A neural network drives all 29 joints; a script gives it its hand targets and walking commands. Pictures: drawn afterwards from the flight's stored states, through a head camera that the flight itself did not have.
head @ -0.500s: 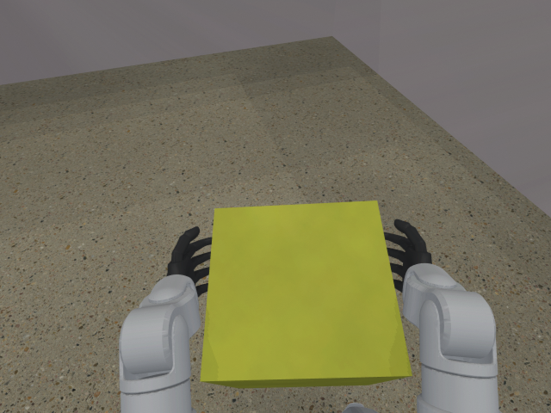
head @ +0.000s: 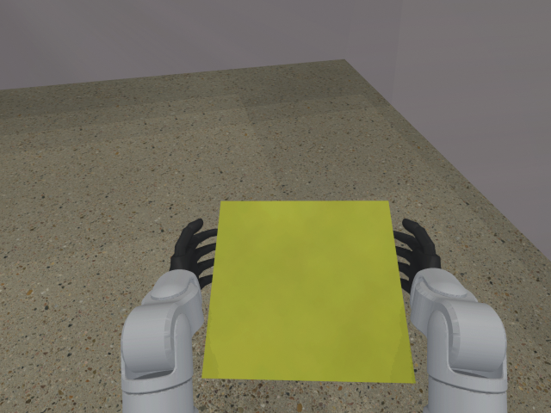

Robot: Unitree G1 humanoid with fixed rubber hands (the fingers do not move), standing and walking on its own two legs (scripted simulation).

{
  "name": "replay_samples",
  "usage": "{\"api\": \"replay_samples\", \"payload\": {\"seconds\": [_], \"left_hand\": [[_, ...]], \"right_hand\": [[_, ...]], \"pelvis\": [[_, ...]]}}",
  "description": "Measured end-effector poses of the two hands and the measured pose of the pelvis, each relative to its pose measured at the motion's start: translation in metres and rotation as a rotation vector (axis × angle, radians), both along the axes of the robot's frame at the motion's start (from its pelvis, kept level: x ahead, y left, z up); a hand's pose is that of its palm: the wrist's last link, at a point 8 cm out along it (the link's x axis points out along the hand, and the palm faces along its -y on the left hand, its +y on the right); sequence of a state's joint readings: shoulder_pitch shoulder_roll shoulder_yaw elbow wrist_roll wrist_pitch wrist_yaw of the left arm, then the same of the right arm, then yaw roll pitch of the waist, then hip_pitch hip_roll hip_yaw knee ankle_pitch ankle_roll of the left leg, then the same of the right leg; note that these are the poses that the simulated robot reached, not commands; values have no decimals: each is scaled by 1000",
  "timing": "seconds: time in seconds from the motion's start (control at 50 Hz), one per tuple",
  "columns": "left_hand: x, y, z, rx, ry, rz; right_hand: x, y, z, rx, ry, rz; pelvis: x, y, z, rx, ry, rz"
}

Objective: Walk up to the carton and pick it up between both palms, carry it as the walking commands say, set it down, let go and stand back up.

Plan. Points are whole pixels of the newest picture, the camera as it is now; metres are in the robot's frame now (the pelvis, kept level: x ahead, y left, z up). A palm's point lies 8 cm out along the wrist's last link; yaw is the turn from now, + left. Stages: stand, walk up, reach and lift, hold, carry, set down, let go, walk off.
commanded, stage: carry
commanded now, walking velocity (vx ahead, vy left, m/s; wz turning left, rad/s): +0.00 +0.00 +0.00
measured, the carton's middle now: (302, 301) +0.27 +0.00 +0.03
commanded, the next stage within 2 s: hold in 1.70 s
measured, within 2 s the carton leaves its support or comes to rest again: neither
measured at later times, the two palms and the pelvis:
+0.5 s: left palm (218, 218) +0.35 +0.13 +0.11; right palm (421, 225) +0.36 -0.17 +0.11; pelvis +0.10 -0.02 +0.01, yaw +0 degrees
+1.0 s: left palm (208, 229) +0.34 +0.15 +0.10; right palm (414, 233) +0.34 -0.15 +0.11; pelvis +0.08 -0.01 +0.01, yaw +0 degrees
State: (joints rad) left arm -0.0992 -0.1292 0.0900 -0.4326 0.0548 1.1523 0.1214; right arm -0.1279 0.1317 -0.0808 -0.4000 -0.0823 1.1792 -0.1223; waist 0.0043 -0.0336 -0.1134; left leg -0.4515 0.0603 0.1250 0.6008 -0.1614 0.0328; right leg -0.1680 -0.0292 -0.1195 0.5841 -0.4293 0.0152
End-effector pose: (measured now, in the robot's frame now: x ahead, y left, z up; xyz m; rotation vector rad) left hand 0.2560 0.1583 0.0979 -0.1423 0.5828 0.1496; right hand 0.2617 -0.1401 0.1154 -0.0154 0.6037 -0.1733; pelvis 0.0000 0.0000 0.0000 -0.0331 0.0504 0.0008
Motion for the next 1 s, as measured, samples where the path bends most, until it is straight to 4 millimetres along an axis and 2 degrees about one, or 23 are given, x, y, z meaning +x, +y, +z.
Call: {"api": "replay_samples", "payload": {"seconds": [0.06,0.18,0.32,0.4,0.62,0.84,1.0], "left_hand": [[20,2,0,-11,29,-7],[53,-3,-4,-3,75,-11],[82,-20,13,43,42,-9],[91,-25,12,48,52,-9],[99,-24,6,48,75,-10],[88,-13,4,39,72,-9],[81,-13,1,45,65,-4]], "right_hand": [[19,3,3,-10,30,-5],[49,-3,-5,-3,75,-12],[78,-20,-2,43,42,-10],[88,-25,-4,50,50,-10],[97,-24,-9,50,73,-10],[87,-14,-7,41,67,-9],[82,-13,-10,42,59,-5]], "pelvis": [[19,3,6,-4,11,-5],[48,0,10,1,21,-8],[79,-14,10,29,12,-6],[90,-18,11,35,19,-7],[98,-17,10,33,32,-7],[90,-8,8,22,22,-6],[83,-8,9,23,12,-6]]}}
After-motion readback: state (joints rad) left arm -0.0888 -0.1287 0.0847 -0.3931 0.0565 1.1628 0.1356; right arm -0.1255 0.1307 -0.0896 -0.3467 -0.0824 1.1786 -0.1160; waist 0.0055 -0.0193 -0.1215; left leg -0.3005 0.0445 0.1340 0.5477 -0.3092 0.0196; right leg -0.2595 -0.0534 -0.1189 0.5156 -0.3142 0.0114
